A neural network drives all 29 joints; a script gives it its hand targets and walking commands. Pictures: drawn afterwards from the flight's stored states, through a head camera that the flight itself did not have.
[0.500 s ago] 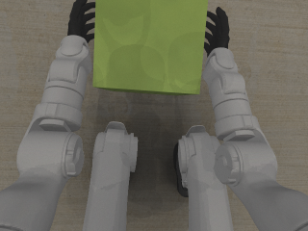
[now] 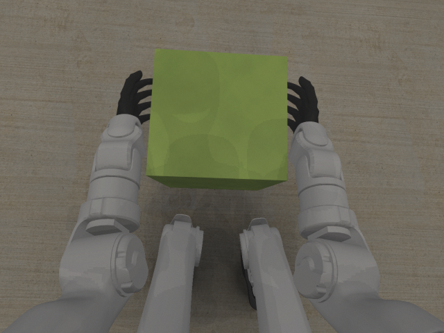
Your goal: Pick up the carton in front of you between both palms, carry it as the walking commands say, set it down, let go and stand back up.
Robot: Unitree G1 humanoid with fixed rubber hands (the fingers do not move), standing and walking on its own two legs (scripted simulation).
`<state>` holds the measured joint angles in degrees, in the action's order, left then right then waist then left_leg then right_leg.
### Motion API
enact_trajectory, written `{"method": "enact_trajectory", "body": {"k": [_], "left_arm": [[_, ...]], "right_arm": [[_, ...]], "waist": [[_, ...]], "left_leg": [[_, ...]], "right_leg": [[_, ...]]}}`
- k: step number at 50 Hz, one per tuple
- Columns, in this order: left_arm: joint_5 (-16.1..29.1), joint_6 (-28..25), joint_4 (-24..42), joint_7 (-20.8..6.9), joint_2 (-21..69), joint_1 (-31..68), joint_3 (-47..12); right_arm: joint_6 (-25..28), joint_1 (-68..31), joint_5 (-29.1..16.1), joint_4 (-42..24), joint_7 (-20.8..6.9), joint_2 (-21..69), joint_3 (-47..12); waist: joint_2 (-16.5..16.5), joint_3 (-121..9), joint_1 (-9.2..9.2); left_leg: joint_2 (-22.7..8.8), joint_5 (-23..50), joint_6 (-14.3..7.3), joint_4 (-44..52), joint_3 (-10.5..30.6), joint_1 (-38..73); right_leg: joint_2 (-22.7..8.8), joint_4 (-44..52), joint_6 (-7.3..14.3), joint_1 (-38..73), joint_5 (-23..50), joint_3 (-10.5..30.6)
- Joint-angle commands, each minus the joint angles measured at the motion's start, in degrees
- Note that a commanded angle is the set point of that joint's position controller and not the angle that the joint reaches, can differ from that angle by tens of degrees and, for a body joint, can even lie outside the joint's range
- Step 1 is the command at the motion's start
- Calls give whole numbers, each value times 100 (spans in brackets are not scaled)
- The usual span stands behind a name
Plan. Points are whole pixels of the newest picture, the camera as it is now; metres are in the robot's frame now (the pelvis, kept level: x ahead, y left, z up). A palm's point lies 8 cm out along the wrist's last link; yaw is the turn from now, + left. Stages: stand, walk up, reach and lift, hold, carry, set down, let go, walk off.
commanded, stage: reach and lift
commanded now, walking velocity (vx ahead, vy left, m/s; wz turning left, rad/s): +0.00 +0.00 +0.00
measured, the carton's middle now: (217, 134) +0.46 +0.02 -0.13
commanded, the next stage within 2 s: none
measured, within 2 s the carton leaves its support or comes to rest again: neither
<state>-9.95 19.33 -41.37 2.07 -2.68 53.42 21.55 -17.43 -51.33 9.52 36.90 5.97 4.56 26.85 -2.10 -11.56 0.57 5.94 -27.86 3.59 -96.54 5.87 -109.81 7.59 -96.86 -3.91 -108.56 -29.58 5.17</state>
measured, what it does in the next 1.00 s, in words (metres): rises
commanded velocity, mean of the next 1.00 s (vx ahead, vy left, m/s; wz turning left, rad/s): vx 0.00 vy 0.00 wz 0.00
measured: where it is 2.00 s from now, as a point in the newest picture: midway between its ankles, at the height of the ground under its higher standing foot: (215, 285)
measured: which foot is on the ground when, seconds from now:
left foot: down 0.00-1.00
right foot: down 0.00-1.00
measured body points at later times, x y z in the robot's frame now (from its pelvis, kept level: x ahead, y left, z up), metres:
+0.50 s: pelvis +0.05 +0.00 +0.14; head +0.18 +0.01 +0.58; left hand +0.43 +0.17 +0.09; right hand +0.44 -0.14 +0.10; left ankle +0.11 +0.13 -0.48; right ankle +0.10 -0.13 -0.48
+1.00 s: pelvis +0.10 +0.00 +0.25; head +0.09 +0.00 +0.70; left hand +0.40 +0.16 +0.24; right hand +0.41 -0.15 +0.25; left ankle +0.11 +0.13 -0.48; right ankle +0.10 -0.13 -0.48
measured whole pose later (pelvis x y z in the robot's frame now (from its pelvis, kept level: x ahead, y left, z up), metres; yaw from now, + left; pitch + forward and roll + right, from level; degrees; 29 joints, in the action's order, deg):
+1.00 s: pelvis +0.10 +0.00 +0.25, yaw +1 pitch +5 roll +0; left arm -11.4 28.0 -24.6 2.8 7.7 13.6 13.9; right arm -26.5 -13.9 11.1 24.4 2.4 8.4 14.7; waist -0.5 -7.3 0.1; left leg 3.1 -14.8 0.9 -31.2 8.3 -20.9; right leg 3.3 -31.6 -0.6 -19.9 -16.1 8.6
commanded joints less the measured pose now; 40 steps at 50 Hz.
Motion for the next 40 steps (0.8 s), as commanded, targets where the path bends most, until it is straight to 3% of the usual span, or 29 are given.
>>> {"method": "enact_trajectory", "body": {"k": [1, 8, 20, 31, 40], "left_arm": [[982, -106, 297, -1460, 6311, 3344, -3121], [1060, -133, 395, -1423, 6456, 2627, -3368], [824, -307, 339, -1361, 6579, 1360, -3321], [709, -365, 659, -1315, 6648, 203, -3589], [801, 19, 1136, -1356, 6691, -644, -3923]], "right_arm": [[-39, -3492, -869, 179, -1422, 6093, -3543], [-28, -2746, -931, 75, -1417, 6214, -3870], [107, -1343, -669, 245, -1447, 6239, -3776], [141, -116, -546, 54, -1525, 6206, -4032], [-242, 735, -607, -388, -1663, 6146, -4381]], "waist": [[319, -5605, 155], [235, -5071, 142], [273, -3857, 56], [278, -2979, 10], [261, -2173, -18]], "left_leg": [[364, 1187, -194, 1292, -963, 3958], [363, 1244, -207, 1921, -825, 4616], [271, 1484, -274, 3305, -493, 6034], [130, 2170, -294, 4697, -227, 7594], [22, 2949, -273, 5872, -110, 9006]], "right_leg": [[383, 1286, 142, 3065, 1005, -908], [351, 1968, 126, 3842, 1085, -742], [206, 3388, 238, 5211, 1373, -408], [12, 4773, 311, 6916, 2110, -122], [-106, 5953, 319, 8397, 2920, -15]]}}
